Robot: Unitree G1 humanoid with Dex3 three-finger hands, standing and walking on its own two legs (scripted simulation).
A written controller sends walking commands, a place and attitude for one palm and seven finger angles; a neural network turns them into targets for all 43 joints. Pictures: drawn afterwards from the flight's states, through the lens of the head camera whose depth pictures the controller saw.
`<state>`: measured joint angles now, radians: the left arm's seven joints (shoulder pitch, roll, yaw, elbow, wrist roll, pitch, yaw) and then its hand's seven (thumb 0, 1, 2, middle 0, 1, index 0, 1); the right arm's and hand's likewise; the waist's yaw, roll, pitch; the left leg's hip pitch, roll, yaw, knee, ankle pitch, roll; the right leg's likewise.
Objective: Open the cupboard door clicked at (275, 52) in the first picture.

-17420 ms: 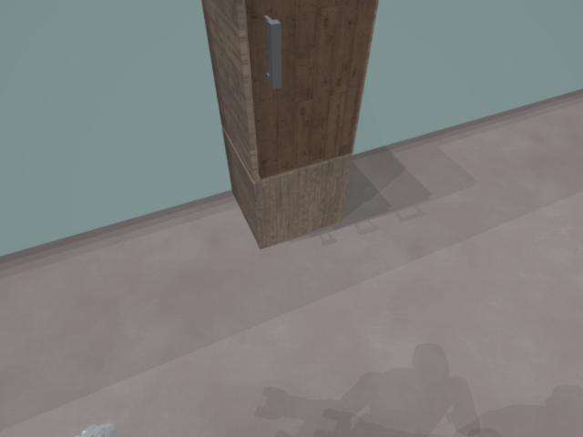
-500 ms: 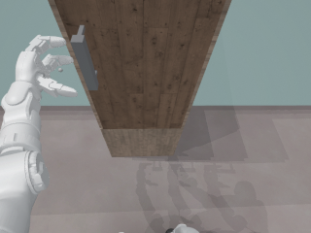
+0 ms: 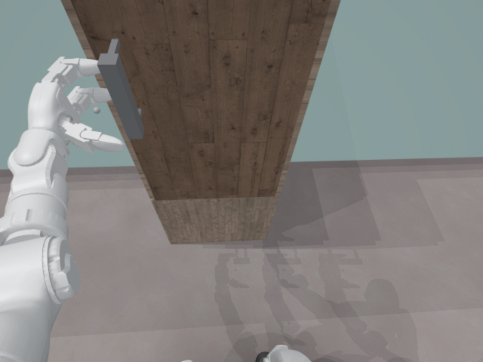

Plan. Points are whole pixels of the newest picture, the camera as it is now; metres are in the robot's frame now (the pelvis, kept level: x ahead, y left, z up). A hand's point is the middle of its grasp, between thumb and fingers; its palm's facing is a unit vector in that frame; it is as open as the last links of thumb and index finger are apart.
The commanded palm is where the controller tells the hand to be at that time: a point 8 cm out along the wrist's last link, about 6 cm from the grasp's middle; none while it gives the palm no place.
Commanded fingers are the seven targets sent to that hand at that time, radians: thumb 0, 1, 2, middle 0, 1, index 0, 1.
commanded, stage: slide the fingers in behind the handle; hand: left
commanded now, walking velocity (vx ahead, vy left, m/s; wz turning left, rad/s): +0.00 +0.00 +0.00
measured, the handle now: (126, 92) +0.54 +0.17 +0.11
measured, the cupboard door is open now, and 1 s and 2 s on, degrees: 0 0 0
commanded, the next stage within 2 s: close the thumb around the handle in 1.22 s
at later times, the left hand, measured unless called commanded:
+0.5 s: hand (120, 106) +0.50 +0.17 +0.12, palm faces -0.01 -1.00 -0.01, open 14.0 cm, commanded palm +0.47 +0.22 +0.12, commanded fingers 0.00 -0.50 0.30 -0.30 -1.20 -0.30 -1.20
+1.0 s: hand (133, 108) +0.50 +0.15 +0.12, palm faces +0.01 -1.00 -0.01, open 13.9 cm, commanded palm +0.48 +0.20 +0.12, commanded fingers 0.00 -0.50 0.30 -0.30 -1.20 -0.30 -1.20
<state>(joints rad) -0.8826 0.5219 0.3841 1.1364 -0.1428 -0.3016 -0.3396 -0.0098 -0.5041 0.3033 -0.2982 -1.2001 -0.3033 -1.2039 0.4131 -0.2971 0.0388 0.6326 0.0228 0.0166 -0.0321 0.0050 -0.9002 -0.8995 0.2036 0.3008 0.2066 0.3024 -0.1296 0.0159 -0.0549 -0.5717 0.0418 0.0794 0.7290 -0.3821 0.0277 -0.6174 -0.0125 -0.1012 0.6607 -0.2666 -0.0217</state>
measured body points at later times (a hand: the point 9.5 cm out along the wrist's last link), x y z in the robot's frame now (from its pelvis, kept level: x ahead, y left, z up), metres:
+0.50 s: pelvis +0.01 +0.00 +0.00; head +0.09 +0.00 +0.44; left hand +0.49 +0.23 +0.13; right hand +0.02 -0.26 -0.12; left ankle -0.02 +0.10 -0.72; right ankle +0.03 -0.11 -0.72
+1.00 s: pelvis +0.00 -0.01 +0.00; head +0.09 +0.00 +0.44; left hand +0.49 +0.21 +0.12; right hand +0.03 -0.27 -0.12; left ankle -0.02 +0.10 -0.72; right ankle +0.03 -0.11 -0.72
